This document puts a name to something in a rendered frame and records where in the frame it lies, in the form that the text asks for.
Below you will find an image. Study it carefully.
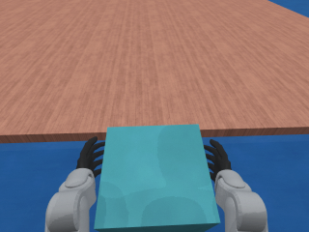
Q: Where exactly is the robot right hand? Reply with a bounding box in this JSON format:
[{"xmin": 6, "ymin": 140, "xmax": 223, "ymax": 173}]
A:
[{"xmin": 203, "ymin": 139, "xmax": 232, "ymax": 183}]

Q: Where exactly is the robot right forearm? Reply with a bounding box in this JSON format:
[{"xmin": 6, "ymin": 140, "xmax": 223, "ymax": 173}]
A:
[{"xmin": 214, "ymin": 169, "xmax": 268, "ymax": 232}]

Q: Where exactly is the robot left forearm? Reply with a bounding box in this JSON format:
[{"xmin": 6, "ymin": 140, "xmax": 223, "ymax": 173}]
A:
[{"xmin": 44, "ymin": 168, "xmax": 97, "ymax": 232}]

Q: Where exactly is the carton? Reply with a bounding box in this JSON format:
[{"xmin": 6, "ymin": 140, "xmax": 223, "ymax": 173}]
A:
[{"xmin": 94, "ymin": 124, "xmax": 220, "ymax": 232}]

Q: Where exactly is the robot left hand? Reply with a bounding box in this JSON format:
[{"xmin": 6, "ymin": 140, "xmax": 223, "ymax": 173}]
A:
[{"xmin": 75, "ymin": 136, "xmax": 105, "ymax": 178}]

